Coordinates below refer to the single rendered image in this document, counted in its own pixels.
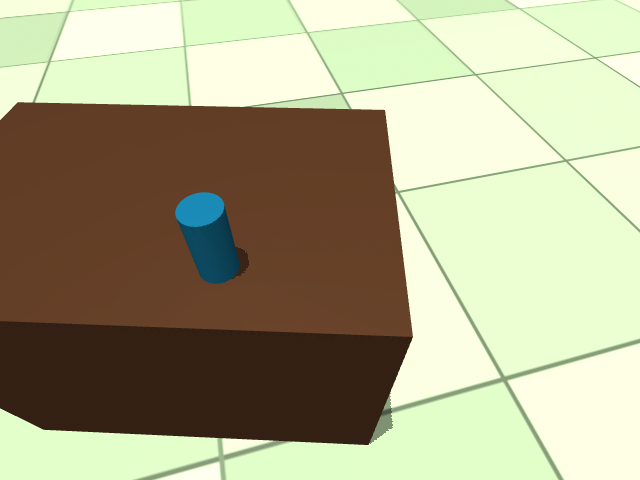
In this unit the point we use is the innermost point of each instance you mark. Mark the can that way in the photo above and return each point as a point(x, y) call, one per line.
point(204, 223)

